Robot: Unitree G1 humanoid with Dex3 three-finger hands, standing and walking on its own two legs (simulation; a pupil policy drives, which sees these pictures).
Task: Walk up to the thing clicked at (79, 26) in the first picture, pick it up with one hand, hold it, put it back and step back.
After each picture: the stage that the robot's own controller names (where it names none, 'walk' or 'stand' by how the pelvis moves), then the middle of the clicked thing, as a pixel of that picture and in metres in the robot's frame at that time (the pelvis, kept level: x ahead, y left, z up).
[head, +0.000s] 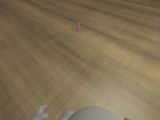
stand; (78, 27) +2.19 +0.33 -0.65
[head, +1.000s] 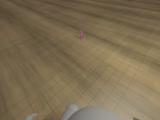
walk; (81, 35) +2.05 +0.38 -0.65
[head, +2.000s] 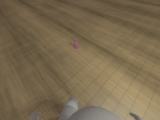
walk; (76, 44) +1.40 +0.36 -0.65
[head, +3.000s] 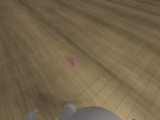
walk; (73, 61) +0.94 +0.27 -0.64
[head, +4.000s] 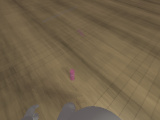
walk; (72, 75) +0.63 +0.20 -0.63
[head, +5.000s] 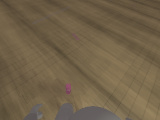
walk; (68, 89) +0.41 +0.17 -0.64
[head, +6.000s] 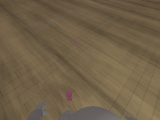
stand; (69, 96) +0.35 +0.18 -0.66
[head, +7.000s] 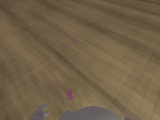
stand; (69, 95) +0.34 +0.19 -0.66
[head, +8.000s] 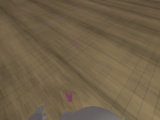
stand; (69, 97) +0.35 +0.19 -0.66
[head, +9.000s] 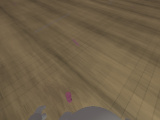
stand; (69, 97) +0.34 +0.19 -0.66
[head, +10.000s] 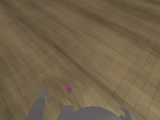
go down; (68, 89) +0.35 +0.19 -0.64
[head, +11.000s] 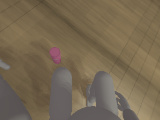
go down; (56, 57) +0.42 +0.24 -0.24
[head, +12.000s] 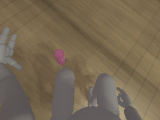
close in; (60, 58) +0.42 +0.23 -0.25
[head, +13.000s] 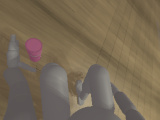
close in; (34, 52) +0.39 +0.28 -0.16
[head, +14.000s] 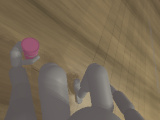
close; (30, 52) +0.39 +0.28 -0.15
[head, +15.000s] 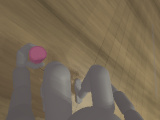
lift; (36, 57) +0.34 +0.27 -0.16
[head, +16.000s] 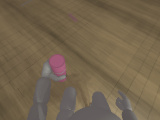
lift; (59, 70) +0.31 +0.18 +0.04
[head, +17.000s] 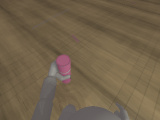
hold; (65, 71) +0.31 +0.15 +0.06
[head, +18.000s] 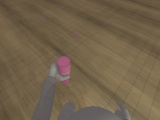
hold; (64, 72) +0.31 +0.16 +0.03
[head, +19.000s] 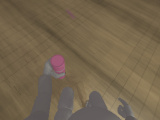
crouch; (59, 68) +0.34 +0.19 -0.03
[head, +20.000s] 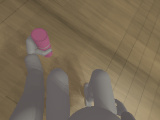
lower; (44, 46) +0.45 +0.25 -0.08
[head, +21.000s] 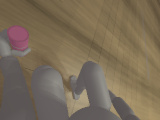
lower; (20, 44) +0.43 +0.29 -0.16
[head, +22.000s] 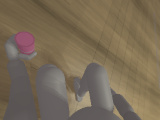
lower; (27, 48) +0.40 +0.29 -0.16
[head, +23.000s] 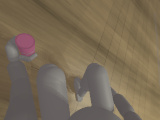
lower; (27, 50) +0.39 +0.29 -0.16
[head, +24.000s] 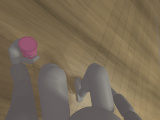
lower; (29, 52) +0.38 +0.29 -0.16
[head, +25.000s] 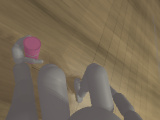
open; (32, 53) +0.39 +0.27 -0.16
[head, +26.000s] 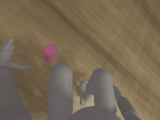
stand; (49, 55) +0.38 +0.25 -0.19
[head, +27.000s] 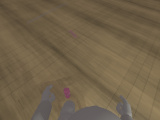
stand; (67, 93) +0.34 +0.18 -0.57
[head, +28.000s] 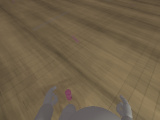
stand; (68, 95) +0.36 +0.19 -0.60
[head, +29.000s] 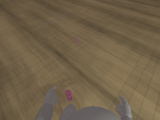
stand; (68, 96) +0.35 +0.18 -0.60
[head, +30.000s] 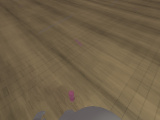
stand; (71, 96) +0.37 +0.17 -0.65
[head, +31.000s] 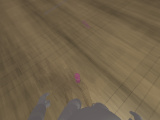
walk; (77, 78) +0.46 +0.16 -0.63
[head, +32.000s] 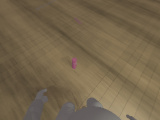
walk; (74, 63) +0.74 +0.14 -0.64
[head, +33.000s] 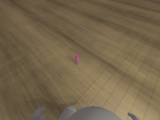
stand; (76, 59) +0.98 +0.22 -0.64
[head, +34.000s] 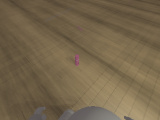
stand; (77, 60) +0.99 +0.19 -0.66
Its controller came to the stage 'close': yes
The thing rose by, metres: 0.67
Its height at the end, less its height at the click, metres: +0.00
